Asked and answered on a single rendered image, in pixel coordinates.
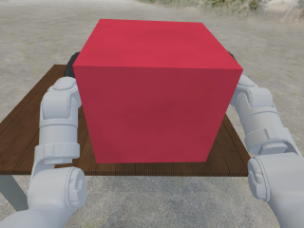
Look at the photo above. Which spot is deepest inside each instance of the left robot hand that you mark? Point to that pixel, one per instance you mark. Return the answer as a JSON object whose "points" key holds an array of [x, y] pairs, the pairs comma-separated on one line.
{"points": [[69, 72]]}

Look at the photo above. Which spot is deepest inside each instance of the right robot upper arm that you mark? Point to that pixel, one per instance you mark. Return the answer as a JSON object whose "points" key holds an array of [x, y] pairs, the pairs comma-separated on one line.
{"points": [[278, 179]]}

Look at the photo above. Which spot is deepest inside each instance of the table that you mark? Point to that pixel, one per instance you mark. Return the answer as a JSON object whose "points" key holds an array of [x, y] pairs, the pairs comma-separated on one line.
{"points": [[20, 132]]}

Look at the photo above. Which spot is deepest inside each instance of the robot left forearm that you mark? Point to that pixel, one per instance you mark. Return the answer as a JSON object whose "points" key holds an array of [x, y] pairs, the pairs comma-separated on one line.
{"points": [[58, 123]]}

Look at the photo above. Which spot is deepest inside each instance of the carton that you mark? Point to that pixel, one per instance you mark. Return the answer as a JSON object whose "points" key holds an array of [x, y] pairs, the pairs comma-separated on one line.
{"points": [[154, 91]]}

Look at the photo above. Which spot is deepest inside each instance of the left robot upper arm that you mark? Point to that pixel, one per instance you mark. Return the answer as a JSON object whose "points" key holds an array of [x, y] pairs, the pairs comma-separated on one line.
{"points": [[53, 196]]}

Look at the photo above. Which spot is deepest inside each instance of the robot right forearm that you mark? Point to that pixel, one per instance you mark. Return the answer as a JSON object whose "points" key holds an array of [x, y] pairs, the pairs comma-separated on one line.
{"points": [[264, 131]]}

